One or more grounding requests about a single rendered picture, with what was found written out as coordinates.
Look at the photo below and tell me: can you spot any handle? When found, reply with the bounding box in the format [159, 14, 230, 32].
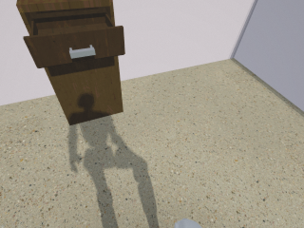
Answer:
[69, 45, 96, 59]

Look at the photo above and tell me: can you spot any drawer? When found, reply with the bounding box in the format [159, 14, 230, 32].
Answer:
[23, 12, 125, 68]

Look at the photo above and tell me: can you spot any cabinet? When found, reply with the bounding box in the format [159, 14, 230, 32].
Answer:
[16, 0, 124, 125]

